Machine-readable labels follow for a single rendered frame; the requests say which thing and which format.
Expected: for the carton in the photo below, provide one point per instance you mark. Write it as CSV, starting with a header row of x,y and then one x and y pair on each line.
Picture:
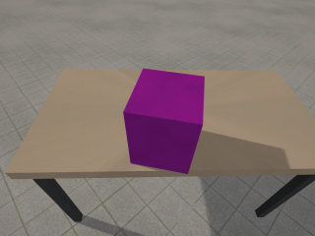
x,y
164,118

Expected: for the table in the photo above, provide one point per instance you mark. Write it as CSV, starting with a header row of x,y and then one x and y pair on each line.
x,y
253,125

